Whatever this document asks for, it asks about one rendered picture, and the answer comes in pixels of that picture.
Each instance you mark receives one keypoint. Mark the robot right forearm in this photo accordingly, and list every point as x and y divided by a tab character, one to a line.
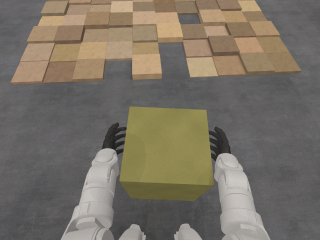
237	204

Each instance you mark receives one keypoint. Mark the left robot shin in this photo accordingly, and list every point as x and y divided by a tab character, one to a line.
135	226

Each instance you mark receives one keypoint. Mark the robot left forearm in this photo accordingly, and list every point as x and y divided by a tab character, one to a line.
95	206

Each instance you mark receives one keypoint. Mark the robot left thigh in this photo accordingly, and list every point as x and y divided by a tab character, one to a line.
133	234

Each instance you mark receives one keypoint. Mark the carton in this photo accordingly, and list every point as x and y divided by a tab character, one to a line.
167	154

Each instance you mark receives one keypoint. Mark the robot left hand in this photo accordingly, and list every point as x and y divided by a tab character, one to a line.
111	138

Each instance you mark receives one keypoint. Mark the robot right hand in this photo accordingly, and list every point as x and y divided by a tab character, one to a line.
222	143

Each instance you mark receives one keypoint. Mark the left robot upper arm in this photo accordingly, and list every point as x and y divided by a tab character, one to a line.
94	233

